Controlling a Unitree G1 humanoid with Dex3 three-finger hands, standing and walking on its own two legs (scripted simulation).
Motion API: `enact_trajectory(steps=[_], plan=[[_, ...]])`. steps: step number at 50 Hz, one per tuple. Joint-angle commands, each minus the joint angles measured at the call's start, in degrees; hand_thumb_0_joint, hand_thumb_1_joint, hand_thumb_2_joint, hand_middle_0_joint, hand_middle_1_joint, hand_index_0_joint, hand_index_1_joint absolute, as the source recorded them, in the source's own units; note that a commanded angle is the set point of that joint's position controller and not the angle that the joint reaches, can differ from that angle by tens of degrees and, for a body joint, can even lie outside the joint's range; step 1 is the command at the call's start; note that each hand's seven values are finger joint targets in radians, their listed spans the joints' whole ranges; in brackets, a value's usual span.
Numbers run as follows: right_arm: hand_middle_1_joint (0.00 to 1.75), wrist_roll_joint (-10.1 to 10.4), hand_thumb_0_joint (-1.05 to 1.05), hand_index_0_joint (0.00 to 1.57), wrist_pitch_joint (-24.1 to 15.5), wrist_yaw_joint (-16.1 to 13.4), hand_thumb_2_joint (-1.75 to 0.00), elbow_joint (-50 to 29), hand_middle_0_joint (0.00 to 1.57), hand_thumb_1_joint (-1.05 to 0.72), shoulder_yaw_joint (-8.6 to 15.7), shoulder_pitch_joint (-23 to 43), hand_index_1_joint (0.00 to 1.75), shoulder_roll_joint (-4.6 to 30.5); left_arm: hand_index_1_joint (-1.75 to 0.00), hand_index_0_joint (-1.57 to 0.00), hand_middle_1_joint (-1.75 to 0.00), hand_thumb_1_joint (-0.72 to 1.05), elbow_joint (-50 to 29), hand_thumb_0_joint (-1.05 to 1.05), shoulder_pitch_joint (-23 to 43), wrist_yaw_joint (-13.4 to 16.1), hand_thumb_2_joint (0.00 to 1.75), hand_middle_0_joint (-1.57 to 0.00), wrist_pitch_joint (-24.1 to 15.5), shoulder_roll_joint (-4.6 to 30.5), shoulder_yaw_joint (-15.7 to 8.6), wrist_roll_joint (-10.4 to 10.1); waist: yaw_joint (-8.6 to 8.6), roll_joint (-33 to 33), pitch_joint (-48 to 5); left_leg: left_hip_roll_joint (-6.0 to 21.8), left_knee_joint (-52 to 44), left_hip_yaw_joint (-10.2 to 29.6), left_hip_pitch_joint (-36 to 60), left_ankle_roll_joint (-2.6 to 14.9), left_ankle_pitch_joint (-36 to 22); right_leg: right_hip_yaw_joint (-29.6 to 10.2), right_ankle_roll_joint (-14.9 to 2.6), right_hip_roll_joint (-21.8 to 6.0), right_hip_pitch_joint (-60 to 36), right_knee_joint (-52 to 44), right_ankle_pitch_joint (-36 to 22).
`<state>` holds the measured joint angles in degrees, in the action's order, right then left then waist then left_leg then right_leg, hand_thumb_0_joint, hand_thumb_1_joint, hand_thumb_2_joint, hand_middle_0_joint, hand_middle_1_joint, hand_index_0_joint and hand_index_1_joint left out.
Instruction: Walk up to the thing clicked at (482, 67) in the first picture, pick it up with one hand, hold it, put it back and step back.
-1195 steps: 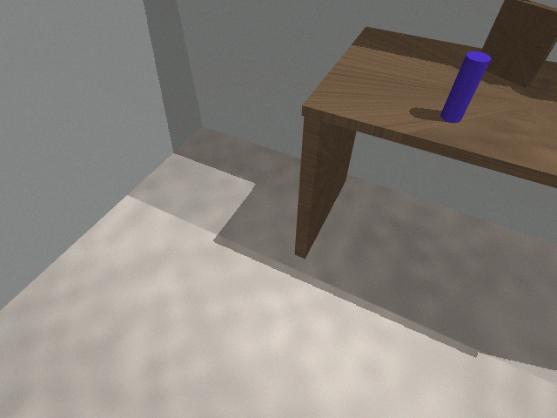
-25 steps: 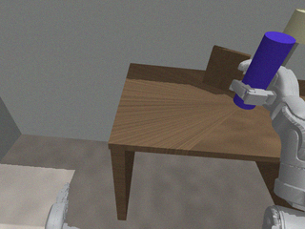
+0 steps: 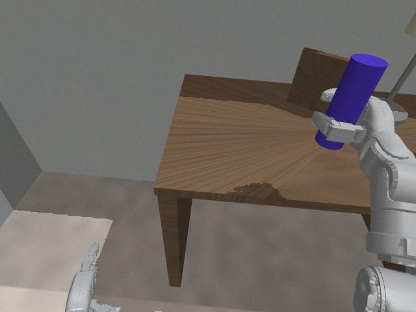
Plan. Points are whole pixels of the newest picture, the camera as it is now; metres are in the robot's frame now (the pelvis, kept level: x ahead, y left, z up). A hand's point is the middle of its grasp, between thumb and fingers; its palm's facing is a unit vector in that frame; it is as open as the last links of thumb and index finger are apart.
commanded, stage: crouch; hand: right
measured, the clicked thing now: (346, 105) +0.39 -0.18 +0.25
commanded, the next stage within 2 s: lower in 0.94 s
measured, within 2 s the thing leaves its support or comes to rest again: neither
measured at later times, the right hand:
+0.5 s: hand (317, 122) +0.45 -0.18 +0.17, palm faces +0.14 +0.99 -0.01, open 6.8 cm
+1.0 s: hand (312, 122) +0.48 -0.18 +0.15, palm faces +0.12 +0.99 +0.00, open 6.8 cm
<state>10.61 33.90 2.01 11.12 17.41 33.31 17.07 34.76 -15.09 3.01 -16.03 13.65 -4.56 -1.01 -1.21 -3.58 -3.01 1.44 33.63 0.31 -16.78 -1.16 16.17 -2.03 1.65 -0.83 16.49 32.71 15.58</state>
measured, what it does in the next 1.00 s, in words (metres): stands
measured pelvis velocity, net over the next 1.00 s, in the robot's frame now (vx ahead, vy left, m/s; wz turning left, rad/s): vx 0.01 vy -0.01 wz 0.04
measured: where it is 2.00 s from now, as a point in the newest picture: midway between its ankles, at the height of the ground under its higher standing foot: outside the picture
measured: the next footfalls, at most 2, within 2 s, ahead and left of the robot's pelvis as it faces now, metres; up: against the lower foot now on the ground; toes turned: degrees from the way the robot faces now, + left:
none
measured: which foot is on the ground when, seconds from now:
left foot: down 0.00-1.00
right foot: down 0.00-1.00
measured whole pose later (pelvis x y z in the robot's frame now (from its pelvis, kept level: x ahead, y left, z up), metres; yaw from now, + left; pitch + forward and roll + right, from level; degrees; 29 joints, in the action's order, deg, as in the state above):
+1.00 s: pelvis +0.01 -0.01 -0.01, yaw +2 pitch +7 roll +0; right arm 7.0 -0.6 3.7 47.2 19.0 43.2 21.2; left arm 28.6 -16.5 2.8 -9.8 13.3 -3.1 -0.4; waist -4.3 -1.3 -4.3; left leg 0.4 35.7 2.3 -26.0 -1.6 16.8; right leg -0.1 1.3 -1.8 25.6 36.5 18.0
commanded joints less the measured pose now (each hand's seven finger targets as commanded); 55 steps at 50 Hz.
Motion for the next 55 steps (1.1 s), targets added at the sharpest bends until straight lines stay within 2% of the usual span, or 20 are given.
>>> enact_trajectory(steps=[1, 3, 6, 8, 15, 16, 18, 22, 26, 30, 32, 35, 40, 42, 43, 45, 47, 48, 54, 55], plan=[[1.45, -0.1, 0.00, 1.42, -11.5, -0.1, -1.32, -7.7, 1.41, -0.57, 3.7, 31.1, 1.45, 13.9, -0.05, -0.05, -0.05, -0.55, -9.8, 0.00, 5.8, 0.7, 0.05, -0.05, -3.7, 6.4, -2.2, -0.3, -0.21, 2.7, -16.4, -1.4, -4.4, -2.6, 0.9, 0.16, -11.4, 1.9, -2.04, 0.9, -6.6, -2.7, -9.2], [1.44, -0.9, 0.00, 1.41, -14.2, -0.3, -1.32, -6.4, 1.40, -0.54, 4.4, 33.8, 1.44, 16.2, -0.05, -0.05, -0.05, -0.55, -6.7, 0.00, 4.1, 0.3, 0.05, -0.05, -3.3, 5.0, -0.9, -0.2, 0.51, -0.5, -16.4, -1.3, -4.0, -2.3, 0.2, 0.57, -10.9, 2.0, -1.64, 0.7, -6.1, -2.5, -9.1], [1.45, -1.0, 0.00, 1.41, -17.5, -0.1, -1.33, -1.0, 1.40, -0.54, 3.3, 32.9, 1.45, 14.7, -0.05, -0.05, -0.05, -0.55, -8.9, 0.00, 6.8, 0.3, 0.05, -0.05, -3.5, 6.2, -1.8, -0.1, 0.01, 1.7, -16.8, -1.7, -3.7, -2.4, 0.2, 0.51, -11.2, 1.8, -1.69, 0.4, -5.1, -2.5, -9.3], [1.45, -1.4, 0.00, 1.41, -19.9, -0.5, -1.33, -1.0, 1.39, -0.51, 5.2, 35.7, 1.45, 18.2, -0.04, -0.05, -0.05, -0.54, -8.1, 0.00, 6.8, 0.4, 0.05, -0.05, -3.1, 6.4, -1.7, 0.2, 0.89, 1.5, -18.4, -1.5, -3.9, -2.0, 1.8, 0.58, -10.3, 2.2, -1.76, 0.7, -3.8, -2.2, -8.3], [1.43, -1.9, 0.00, 1.39, -26.2, -0.2, -1.30, 6.3, 1.37, -0.49, 4.3, 37.7, 1.43, 18.1, -0.04, -0.05, -0.05, -0.54, -9.6, 0.00, 4.3, 1.5, 0.04, -0.05, -2.7, 8.3, -3.2, 0.5, -1.51, 3.3, -21.0, -1.5, -3.7, -1.4, 0.3, 0.18, -11.4, 2.5, -2.21, 0.6, -5.0, -1.7, -8.1], [1.42, -2.1, 0.00, 1.38, -27.0, -0.1, -1.30, 9.0, 1.37, -0.49, 3.5, 36.5, 1.42, 16.8, -0.04, -0.05, -0.05, -0.54, -9.8, 0.00, 4.8, 1.1, 0.05, -0.05, -2.5, 6.0, -0.6, 0.4, -1.14, 4.2, -18.9, -1.8, -3.7, -1.7, 0.0, 0.22, -11.4, 2.5, -2.21, 0.5, -3.8, -1.9, -8.2], [1.42, -2.1, 0.00, 1.38, -28.6, 0.3, -1.29, 9.8, 1.37, -0.50, 3.7, 37.5, 1.42, 17.6, -0.04, -0.05, -0.05, -0.54, -10.9, 0.00, 4.6, 1.4, 0.05, -0.05, -2.2, 7.5, -2.4, 0.3, -1.72, 3.3, -20.2, -1.8, -3.3, -1.7, -0.6, 0.23, -12.9, 2.4, -2.10, 0.4, -4.7, -1.7, -9.6], [1.41, -2.3, 0.00, 1.37, -31.1, 1.0, -1.30, 13.1, 1.36, -0.50, 3.1, 38.6, 1.41, 17.2, -0.04, -0.05, -0.05, -0.54, -10.2, 0.00, 2.9, 0.9, 0.04, -0.05, -1.5, 5.5, -0.8, 0.3, -2.58, 1.9, -20.3, -1.6, -3.2, -1.1, -1.1, 0.19, -13.9, 2.9, -2.27, 0.7, -4.0, -1.1, -10.2], [1.41, -2.4, 0.00, 1.37, -33.2, 1.3, -1.29, 14.8, 1.35, -0.51, 4.0, 38.7, 1.41, 18.7, -0.04, -0.05, -0.05, -0.54, -10.5, 0.00, 2.1, 0.8, 0.04, -0.05, -0.7, 7.3, -2.3, 0.4, -2.65, 1.1, -21.1, -1.8, -2.6, -1.3, -1.6, 0.30, -14.6, 2.7, -2.06, 0.5, -4.1, -0.9, -11.2], [1.40, -2.1, 0.00, 1.36, -35.1, 1.4, -1.29, 16.8, 1.35, -0.52, 3.6, 38.1, 1.40, 18.1, -0.04, -0.05, -0.05, -0.54, -11.6, 0.00, 2.4, 0.7, 0.04, -0.05, 0.1, 6.1, -0.9, 0.2, -2.21, 2.6, -19.8, -1.9, -2.7, -1.5, -1.4, 0.24, -14.3, 2.7, -2.14, 0.5, -3.0, -0.8, -10.7], [1.41, -2.3, 0.00, 1.37, -36.2, 1.2, -1.29, 13.2, 1.35, -0.50, 4.2, 42.5, 1.41, 20.4, -0.04, -0.05, -0.05, -0.54, -15.2, 0.00, 4.9, 1.0, 0.04, -0.05, 0.0, 7.8, -2.2, 0.3, -2.66, 1.5, -24.7, -1.8, -2.3, -1.1, -0.2, 0.17, -15.8, 2.9, -2.12, 0.5, -4.8, -0.2, -11.9], [1.39, -2.4, 0.00, 1.35, -36.5, 1.4, -1.28, 19.0, 1.34, -0.51, 3.1, 38.4, 1.39, 17.6, -0.04, -0.05, -0.05, -0.54, -12.5, 0.00, 0.5, 0.6, 0.04, -0.05, 1.1, 5.9, -1.0, 0.2, -2.95, 0.3, -21.2, -2.2, -2.1, -1.5, -3.1, 0.53, -14.4, 2.7, -1.81, 0.2, -4.1, -0.5, -11.3], [1.40, -2.5, 0.00, 1.36, -37.9, 1.6, -1.28, 21.2, 1.35, -0.49, 3.7, 37.8, 1.40, 18.6, -0.04, -0.05, -0.05, -0.54, -12.7, 0.00, 1.1, 0.5, 0.04, -0.05, 2.3, 6.6, -1.5, 0.2, -2.60, 1.0, -21.2, -2.2, -1.8, -1.4, -2.5, 0.52, -15.9, 2.7, -1.94, 0.3, -2.5, 0.2, -12.9], [1.40, -2.4, 0.00, 1.36, -39.3, 1.7, -1.28, 15.6, 1.35, -0.50, 4.0, 42.5, 1.40, 19.7, -0.04, -0.05, -0.05, -0.54, -17.3, 0.00, 5.1, 0.6, 0.04, -0.05, 2.1, 7.3, -1.2, 0.2, -2.24, 1.2, -26.3, -2.2, -1.1, -1.3, -1.3, 0.51, -17.5, 2.5, -1.84, 0.0, -4.8, 0.7, -15.0], [1.40, -2.6, 0.00, 1.37, -39.4, 1.5, -1.29, 17.1, 1.36, -0.50, 4.9, 42.6, 1.40, 21.4, -0.04, -0.05, -0.05, -0.54, -14.9, 0.00, 3.0, 0.8, 0.04, -0.05, 2.5, 7.4, -2.0, 0.2, -2.34, 0.3, -25.3, -2.1, -1.1, -1.2, -1.2, 0.46, -17.7, 2.9, -1.89, 0.2, -4.0, 1.1, -14.8], [1.40, -2.4, 0.00, 1.37, -39.4, 1.8, -1.28, 21.2, 1.36, -0.51, 3.4, 38.5, 1.40, 18.2, -0.04, -0.05, -0.04, -0.54, -15.6, 0.00, 2.2, 0.6, 0.04, -0.05, 3.0, 6.7, -1.0, 0.1, -2.57, 2.5, -21.9, -2.2, -1.3, -1.4, -1.3, 0.43, -16.8, 2.7, -1.99, 0.2, -1.8, 0.5, -13.5], [1.40, -2.7, 0.00, 1.37, -40.3, 1.8, -1.28, 18.5, 1.36, -0.52, 4.4, 41.6, 1.40, 20.1, -0.04, -0.05, -0.04, -0.54, -15.7, 0.00, 2.5, 0.6, 0.04, -0.05, 3.2, 6.4, -1.0, 0.2, -2.38, 0.7, -25.7, -2.1, -0.5, -1.0, -1.0, 0.41, -19.0, 2.9, -1.90, 0.2, -3.3, 1.6, -16.1], [1.40, -2.9, 0.00, 1.37, -40.2, 1.9, -1.28, 21.3, 1.36, -0.51, 4.3, 40.8, 1.40, 20.0, -0.04, -0.05, -0.04, -0.54, -15.2, 0.00, 0.2, 0.7, 0.04, -0.05, 3.5, 7.4, -2.1, 0.2, -3.63, 0.9, -25.6, -2.3, -0.2, -1.2, -2.2, 0.38, -19.8, 2.8, -1.82, 0.0, -4.4, 2.0, -17.6], [1.39, -2.9, 0.00, 1.36, -41.6, 2.1, -1.27, 20.4, 1.35, -0.51, 4.2, 43.2, 1.39, 19.7, -0.05, -0.05, -0.05, -0.55, -17.9, 0.00, 2.2, -0.2, 0.05, -0.05, 4.2, 6.4, -0.5, 0.2, -3.31, -0.3, -25.0, -2.3, 0.1, -1.2, -2.8, 0.49, -18.7, 2.9, -1.74, -0.1, -2.8, 2.5, -16.8], [1.38, -3.1, 0.00, 1.36, -41.2, 2.1, -1.26, 27.3, 1.35, -0.52, 4.2, 38.1, 1.38, 18.4, -0.05, -0.05, -0.05, -0.55, -15.0, 0.00, -1.2, -0.2, 0.05, -0.05, 4.6, 6.6, -1.4, 0.2, -3.64, 2.1, -21.1, -2.5, 0.2, -1.5, -4.2, 0.47, -17.2, 2.8, -1.90, -0.2, -0.4, 2.3, -14.9]])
